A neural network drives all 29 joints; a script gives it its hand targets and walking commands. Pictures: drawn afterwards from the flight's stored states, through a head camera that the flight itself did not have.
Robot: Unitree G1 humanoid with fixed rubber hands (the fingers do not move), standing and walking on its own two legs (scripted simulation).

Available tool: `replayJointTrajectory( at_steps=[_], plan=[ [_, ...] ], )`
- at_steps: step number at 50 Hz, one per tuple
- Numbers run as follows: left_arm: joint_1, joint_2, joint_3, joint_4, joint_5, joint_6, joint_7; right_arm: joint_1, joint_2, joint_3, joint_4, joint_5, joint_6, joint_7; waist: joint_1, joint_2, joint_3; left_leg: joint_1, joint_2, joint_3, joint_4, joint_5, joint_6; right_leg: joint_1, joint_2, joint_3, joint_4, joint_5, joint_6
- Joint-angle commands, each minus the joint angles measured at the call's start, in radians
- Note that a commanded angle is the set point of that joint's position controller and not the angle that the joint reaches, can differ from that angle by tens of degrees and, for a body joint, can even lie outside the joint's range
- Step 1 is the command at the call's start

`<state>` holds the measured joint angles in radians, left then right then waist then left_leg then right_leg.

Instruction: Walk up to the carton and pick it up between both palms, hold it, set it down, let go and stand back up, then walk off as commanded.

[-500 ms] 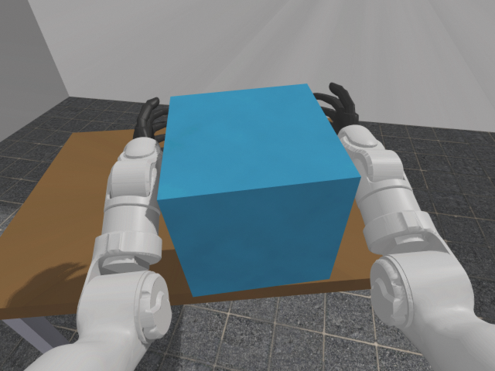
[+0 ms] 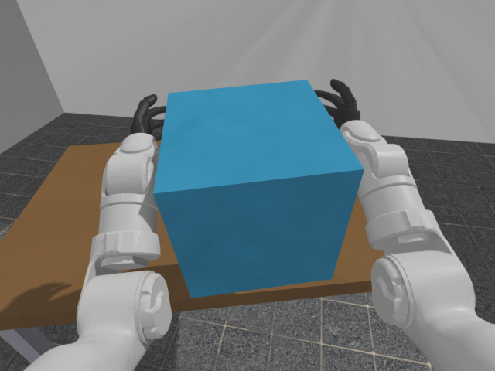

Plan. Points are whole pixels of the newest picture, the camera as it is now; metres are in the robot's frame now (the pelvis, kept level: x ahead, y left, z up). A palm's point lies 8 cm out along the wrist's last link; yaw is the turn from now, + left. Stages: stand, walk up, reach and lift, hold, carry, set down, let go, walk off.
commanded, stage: hold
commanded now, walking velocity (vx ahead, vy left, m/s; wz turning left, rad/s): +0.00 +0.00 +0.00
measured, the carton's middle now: (250, 186) +0.34 +0.01 +0.19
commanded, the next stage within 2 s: set down in 1.20 s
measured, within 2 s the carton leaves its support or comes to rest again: neither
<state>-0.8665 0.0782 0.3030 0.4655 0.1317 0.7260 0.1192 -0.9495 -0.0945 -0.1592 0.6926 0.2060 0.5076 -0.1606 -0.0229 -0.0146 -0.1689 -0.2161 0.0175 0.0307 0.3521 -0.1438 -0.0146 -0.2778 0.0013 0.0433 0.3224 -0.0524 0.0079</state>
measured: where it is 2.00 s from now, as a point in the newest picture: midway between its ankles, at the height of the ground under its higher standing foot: outside the picture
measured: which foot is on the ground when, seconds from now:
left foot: down 0.00-1.00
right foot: down 0.00-1.00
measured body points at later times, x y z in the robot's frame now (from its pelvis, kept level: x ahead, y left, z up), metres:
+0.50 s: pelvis +0.00 +0.00 +0.00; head -0.07 +0.00 +0.45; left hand +0.40 +0.17 +0.25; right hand +0.40 -0.14 +0.26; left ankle +0.03 +0.13 -0.75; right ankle +0.07 -0.12 -0.75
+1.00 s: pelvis +0.00 +0.00 +0.00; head -0.07 +0.00 +0.45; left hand +0.39 +0.17 +0.25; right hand +0.40 -0.14 +0.26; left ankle +0.03 +0.13 -0.75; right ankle +0.07 -0.12 -0.75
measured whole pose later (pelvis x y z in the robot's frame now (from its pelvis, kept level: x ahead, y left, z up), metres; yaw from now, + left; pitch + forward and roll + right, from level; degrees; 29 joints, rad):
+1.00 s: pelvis +0.00 +0.00 +0.00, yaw +0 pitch +0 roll +1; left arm -0.87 0.08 0.30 0.42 0.13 0.78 0.11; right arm -0.95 -0.10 -0.15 0.65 0.22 0.57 -0.18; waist -0.04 -0.01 -0.18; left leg -0.21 0.02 0.03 0.35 -0.14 -0.01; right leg -0.27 0.00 0.04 0.32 -0.05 0.01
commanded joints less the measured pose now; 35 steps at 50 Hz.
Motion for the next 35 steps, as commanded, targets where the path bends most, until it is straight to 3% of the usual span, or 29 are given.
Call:
replayJointTrajectory(
  at_steps=[1,8,17,22,32,35],
  plan=[
    [-0.893,-0.658,-0.471,-0.296,-0.214,-0.058,-0.182,-0.803,0.650,0.402,-0.302,0.184,0.017,0.105,-0.114,0.058,-0.508,-0.011,-0.063,-0.057,-0.058,-0.049,-0.008,0.500,0.061,-0.025,-0.007,0.090,-0.001],
    [-0.892,-0.655,-0.484,-0.322,-0.230,-0.051,-0.186,-0.828,0.654,0.419,-0.362,0.201,0.024,0.097,-0.121,0.043,-0.543,0.000,-0.067,-0.057,-0.049,-0.013,-0.006,0.520,0.065,-0.022,-0.003,0.135,0.003],
    [-0.884,-0.653,-0.488,-0.315,-0.228,-0.036,-0.187,-0.801,0.632,0.403,-0.351,0.197,0.047,0.092,-0.136,0.061,-0.508,-0.014,-0.063,-0.061,-0.058,-0.046,-0.008,0.507,0.065,-0.019,-0.005,0.117,-0.002],
    [-0.899,-0.656,-0.498,-0.354,-0.233,-0.036,-0.184,-0.811,0.649,0.417,-0.382,0.210,0.051,0.090,-0.126,0.065,-0.545,0.000,-0.069,-0.059,-0.046,-0.021,-0.012,0.519,0.064,-0.017,-0.001,0.140,0.002],
    [-0.883,-0.638,-0.471,-0.323,-0.206,-0.025,-0.191,-0.795,0.637,0.411,-0.345,0.208,0.063,0.092,-0.120,0.064,-0.499,-0.015,-0.069,-0.061,-0.055,-0.034,-0.009,0.508,0.063,-0.019,-0.005,0.125,0.002],
    [-0.887,-0.644,-0.491,-0.352,-0.225,-0.030,-0.189,-0.825,0.649,0.435,-0.397,0.216,0.055,0.091,-0.115,0.059,-0.560,0.001,-0.071,-0.057,-0.050,-0.017,-0.005,0.521,0.064,-0.018,-0.002,0.144,0.005]
  ],
)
